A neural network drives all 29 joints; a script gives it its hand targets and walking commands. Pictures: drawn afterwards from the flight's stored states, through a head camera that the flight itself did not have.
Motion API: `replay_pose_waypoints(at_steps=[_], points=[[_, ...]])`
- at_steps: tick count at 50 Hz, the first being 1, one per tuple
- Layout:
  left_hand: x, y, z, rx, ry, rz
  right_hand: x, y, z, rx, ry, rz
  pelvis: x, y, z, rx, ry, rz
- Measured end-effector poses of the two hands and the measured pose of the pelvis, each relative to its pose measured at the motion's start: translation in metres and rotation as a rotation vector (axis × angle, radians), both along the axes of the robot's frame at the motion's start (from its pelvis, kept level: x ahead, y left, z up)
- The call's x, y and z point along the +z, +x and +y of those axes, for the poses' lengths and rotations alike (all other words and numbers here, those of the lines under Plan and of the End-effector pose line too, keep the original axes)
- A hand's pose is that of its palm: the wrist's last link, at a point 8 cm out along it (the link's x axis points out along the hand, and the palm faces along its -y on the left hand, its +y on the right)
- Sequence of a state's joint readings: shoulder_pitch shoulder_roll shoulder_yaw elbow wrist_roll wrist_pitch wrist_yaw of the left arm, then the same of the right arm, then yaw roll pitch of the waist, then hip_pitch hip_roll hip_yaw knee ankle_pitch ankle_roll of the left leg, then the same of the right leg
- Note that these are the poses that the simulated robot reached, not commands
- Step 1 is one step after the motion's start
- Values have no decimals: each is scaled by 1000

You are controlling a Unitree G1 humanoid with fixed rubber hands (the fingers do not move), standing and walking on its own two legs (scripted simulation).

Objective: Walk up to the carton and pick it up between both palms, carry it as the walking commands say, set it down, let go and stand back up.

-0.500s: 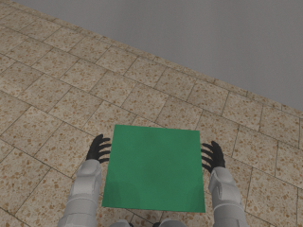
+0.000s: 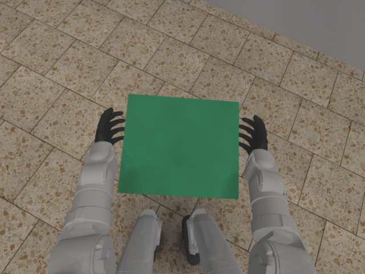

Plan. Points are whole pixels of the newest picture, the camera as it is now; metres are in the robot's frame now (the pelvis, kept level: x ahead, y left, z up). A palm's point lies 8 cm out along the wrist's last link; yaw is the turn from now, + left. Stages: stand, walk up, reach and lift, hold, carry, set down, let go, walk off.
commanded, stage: set down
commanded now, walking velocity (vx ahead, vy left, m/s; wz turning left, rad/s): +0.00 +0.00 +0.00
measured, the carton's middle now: (179, 151) +0.40 -0.01 -0.20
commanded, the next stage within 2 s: none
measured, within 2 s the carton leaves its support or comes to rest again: neither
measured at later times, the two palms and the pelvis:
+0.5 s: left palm (120, 132) +0.44 +0.15 -0.14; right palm (248, 148) +0.40 -0.19 -0.15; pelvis +0.02 +0.01 -0.07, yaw -1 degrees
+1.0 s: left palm (133, 144) +0.45 +0.14 -0.29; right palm (236, 155) +0.41 -0.20 -0.28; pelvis -0.06 +0.02 -0.15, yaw -1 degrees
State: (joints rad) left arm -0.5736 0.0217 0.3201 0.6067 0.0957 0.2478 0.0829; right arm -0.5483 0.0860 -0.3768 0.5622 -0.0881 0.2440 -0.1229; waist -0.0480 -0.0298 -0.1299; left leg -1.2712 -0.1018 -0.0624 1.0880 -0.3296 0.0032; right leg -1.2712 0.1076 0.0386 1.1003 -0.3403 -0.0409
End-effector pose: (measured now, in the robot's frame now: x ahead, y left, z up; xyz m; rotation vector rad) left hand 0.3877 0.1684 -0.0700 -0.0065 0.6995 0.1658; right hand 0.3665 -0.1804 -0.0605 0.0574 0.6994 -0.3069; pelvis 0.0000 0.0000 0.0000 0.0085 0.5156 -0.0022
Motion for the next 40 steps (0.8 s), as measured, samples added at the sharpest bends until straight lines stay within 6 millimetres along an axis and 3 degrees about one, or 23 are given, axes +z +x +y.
replay_pose_waypoints(at_steps=[11, 18, 24, 32, 40], points=[[-32, 26, -7, -39, 48, 34, -33, 20, -6, -24, 7, 33, -41, -9, 4, 5, -11, 62], [-46, 46, -17, -51, 65, 34, -62, 27, -14, -48, 31, 31, -59, 3, 11, -8, 3, 116], [-65, 50, -18, -48, 69, 49, -85, 29, -15, -49, 34, 44, -68, 16, 14, -17, 12, 163], [-109, 42, -5, -26, 44, 72, -116, 42, -6, -22, 34, 32, -85, 19, 13, -7, 5, 220], [-156, 44, -5, -21, 34, 43, -150, 47, -5, -19, 2, -8, -110, -2, 10, 10, -12, 218]])
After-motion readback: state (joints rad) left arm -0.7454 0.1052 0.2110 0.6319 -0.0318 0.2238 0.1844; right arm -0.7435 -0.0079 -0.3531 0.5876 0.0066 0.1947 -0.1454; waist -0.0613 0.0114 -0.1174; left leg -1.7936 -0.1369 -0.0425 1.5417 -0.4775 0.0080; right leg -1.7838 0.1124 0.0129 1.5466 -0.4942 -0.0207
